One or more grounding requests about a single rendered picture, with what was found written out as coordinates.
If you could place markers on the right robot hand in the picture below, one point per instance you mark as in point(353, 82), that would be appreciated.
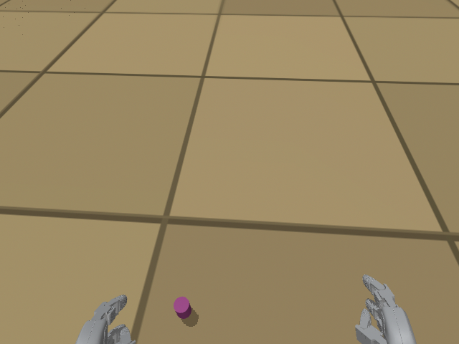
point(392, 320)

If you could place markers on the tin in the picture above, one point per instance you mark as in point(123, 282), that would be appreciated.
point(182, 307)

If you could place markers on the left robot hand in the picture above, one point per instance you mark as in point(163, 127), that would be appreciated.
point(95, 331)

